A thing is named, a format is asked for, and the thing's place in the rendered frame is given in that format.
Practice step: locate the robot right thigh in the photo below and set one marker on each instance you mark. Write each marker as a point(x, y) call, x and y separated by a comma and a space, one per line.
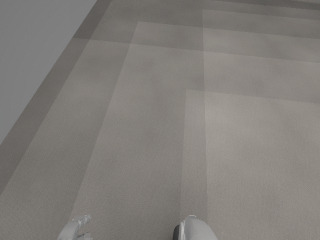
point(195, 229)

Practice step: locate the robot left hand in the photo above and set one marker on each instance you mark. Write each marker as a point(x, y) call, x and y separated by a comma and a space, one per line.
point(71, 229)

